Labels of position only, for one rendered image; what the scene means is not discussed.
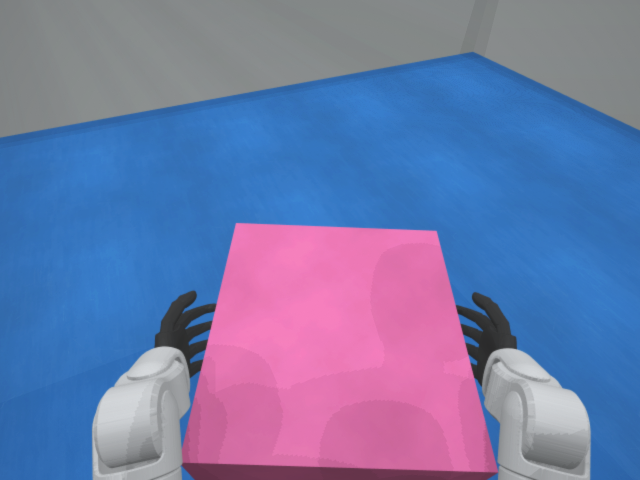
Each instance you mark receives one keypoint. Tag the robot left forearm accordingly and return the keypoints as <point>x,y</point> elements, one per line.
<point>136,428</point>

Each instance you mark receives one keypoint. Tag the robot right hand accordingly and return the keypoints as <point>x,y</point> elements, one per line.
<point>496,332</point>

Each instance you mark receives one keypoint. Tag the robot right forearm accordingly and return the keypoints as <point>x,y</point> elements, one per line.
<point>544,429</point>

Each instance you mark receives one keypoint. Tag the robot left hand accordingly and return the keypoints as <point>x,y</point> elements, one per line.
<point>173,333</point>

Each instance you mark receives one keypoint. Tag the carton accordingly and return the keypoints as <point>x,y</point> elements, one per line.
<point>336,353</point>

